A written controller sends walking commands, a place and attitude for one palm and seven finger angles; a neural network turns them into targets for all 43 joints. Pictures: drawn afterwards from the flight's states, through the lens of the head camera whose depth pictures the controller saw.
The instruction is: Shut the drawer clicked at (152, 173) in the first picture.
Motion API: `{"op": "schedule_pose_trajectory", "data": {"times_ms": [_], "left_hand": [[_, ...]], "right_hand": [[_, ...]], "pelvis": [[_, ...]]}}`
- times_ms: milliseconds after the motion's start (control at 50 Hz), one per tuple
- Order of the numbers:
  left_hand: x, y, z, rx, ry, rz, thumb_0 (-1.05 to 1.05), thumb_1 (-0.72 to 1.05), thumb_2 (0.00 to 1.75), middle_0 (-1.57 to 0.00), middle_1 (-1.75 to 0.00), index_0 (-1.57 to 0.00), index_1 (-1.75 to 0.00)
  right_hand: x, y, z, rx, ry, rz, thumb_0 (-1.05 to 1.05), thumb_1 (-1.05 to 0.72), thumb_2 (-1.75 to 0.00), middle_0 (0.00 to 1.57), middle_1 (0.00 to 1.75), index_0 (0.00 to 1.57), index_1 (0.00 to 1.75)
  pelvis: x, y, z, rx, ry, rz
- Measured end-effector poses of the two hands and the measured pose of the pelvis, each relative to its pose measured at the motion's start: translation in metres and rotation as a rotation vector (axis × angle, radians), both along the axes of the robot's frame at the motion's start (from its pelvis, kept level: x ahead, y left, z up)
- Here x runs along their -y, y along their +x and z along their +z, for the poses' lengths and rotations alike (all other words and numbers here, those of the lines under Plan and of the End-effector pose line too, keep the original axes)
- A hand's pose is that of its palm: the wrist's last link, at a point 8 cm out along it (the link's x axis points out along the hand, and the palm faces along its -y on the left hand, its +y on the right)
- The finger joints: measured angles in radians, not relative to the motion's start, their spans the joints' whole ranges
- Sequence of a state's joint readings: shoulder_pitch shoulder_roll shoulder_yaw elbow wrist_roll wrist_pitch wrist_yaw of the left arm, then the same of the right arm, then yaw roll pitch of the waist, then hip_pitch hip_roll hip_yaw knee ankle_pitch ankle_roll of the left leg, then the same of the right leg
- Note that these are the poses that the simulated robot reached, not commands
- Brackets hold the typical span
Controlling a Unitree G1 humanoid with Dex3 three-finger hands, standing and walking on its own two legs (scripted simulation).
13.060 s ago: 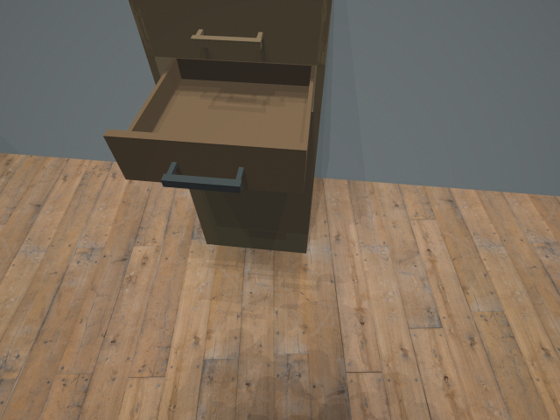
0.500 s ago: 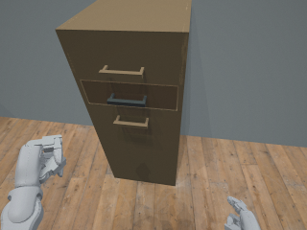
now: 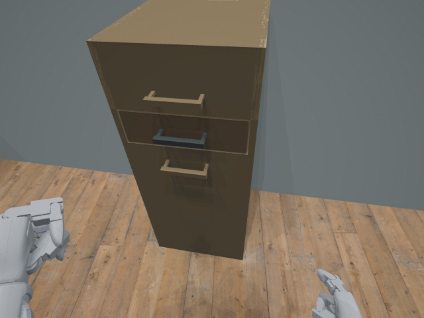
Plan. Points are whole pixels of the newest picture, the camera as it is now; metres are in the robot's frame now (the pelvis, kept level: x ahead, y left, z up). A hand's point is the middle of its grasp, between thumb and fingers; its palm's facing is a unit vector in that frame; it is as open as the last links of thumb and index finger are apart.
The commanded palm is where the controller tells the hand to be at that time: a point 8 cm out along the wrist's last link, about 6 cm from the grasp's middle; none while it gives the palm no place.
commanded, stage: step back with the hand held close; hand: left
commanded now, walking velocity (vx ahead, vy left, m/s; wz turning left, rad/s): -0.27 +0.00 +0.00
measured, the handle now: (180, 138) +0.59 +0.18 +0.00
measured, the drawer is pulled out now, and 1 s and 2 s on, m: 0.00 0.00 0.00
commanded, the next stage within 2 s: stop stepping back and stand still in 1.58 s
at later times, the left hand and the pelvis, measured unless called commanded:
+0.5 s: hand (49, 239) +0.17 +0.26 +0.15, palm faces +0.28 -0.81 -0.51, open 3.3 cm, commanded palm +0.11 +0.30 +0.17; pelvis -0.03 +0.03 -0.01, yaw -2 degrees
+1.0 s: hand (26, 273) +0.12 +0.26 +0.16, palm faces +0.33 -0.80 -0.50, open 3.3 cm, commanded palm +0.05 +0.30 +0.17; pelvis -0.08 +0.02 -0.02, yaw -1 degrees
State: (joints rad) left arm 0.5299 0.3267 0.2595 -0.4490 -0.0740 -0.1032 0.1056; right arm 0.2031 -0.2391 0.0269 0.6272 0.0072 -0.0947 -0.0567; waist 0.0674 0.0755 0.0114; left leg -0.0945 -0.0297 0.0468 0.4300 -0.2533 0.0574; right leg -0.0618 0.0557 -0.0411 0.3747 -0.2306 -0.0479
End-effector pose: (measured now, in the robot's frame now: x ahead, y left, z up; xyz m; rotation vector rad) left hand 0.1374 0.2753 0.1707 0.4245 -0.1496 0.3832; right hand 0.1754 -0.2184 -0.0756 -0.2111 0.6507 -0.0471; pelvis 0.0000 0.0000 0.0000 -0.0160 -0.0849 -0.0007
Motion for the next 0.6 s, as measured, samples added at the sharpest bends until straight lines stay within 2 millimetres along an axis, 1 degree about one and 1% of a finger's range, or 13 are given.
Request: {"op": "schedule_pose_trajectory", "data": {"times_ms": [80,120,200,280,400,480,600], "left_hand": [[-0.007,0.005,0.016,0.049,0.078,-0.024,0.02,0.89,0.90,-1.41,-1.60,-1.41,-1.60],[-0.010,0.009,0.018,0.051,0.100,-0.034,0.02,0.89,0.90,-1.40,-1.60,-1.41,-1.60],[-0.009,0.017,0.008,-0.008,0.097,-0.075,0.01,0.89,0.90,-1.40,-1.60,-1.41,-1.60],[-0.010,0.019,-0.002,-0.066,0.102,-0.117,0.01,0.89,0.90,-1.40,-1.60,-1.41,-1.60],[-0.019,0.010,0.001,-0.054,0.141,-0.132,0.02,0.89,0.90,-1.40,-1.60,-1.40,-1.59],[-0.023,0.000,0.004,-0.023,0.154,-0.126,0.01,0.89,0.90,-1.40,-1.60,-1.40,-1.59],[-0.025,-0.017,0.002,0.013,0.158,-0.117,0.01,0.89,0.90,-1.40,-1.60,-1.41,-1.59]], "right_hand": [[0.002,-0.004,0.001,-0.021,0.000,-0.014,0.01,-0.90,-0.90,0.21,0.30,0.20,0.30],[0.005,-0.008,0.000,-0.040,-0.002,-0.036,0.01,-0.90,-0.90,0.21,0.30,0.20,0.30],[0.013,-0.019,-0.003,-0.085,-0.017,-0.093,0.01,-0.90,-0.90,0.21,0.30,0.20,0.30],[0.018,-0.032,-0.006,-0.127,-0.039,-0.142,0.01,-0.90,-0.90,0.21,0.30,0.20,0.30],[0.015,-0.046,-0.005,-0.144,-0.063,-0.161,0.01,-0.90,-0.90,0.20,0.30,0.20,0.30],[0.008,-0.051,-0.004,-0.123,-0.065,-0.150,0.01,-0.90,-0.90,0.20,0.30,0.20,0.30],[-0.003,-0.059,-0.004,-0.083,-0.060,-0.123,0.01,-0.90,-0.90,0.21,0.30,0.20,0.30]], "pelvis": [[-0.001,-0.001,0.000,-0.028,-0.007,-0.008],[-0.004,-0.002,0.000,-0.047,-0.008,-0.015],[-0.011,-0.004,0.000,-0.078,-0.003,-0.025],[-0.016,-0.007,-0.001,-0.097,0.002,-0.028],[-0.022,-0.018,-0.004,-0.106,0.005,-0.032],[-0.025,-0.027,-0.007,-0.106,0.007,-0.034],[-0.028,-0.043,-0.012,-0.103,0.004,-0.030]]}}
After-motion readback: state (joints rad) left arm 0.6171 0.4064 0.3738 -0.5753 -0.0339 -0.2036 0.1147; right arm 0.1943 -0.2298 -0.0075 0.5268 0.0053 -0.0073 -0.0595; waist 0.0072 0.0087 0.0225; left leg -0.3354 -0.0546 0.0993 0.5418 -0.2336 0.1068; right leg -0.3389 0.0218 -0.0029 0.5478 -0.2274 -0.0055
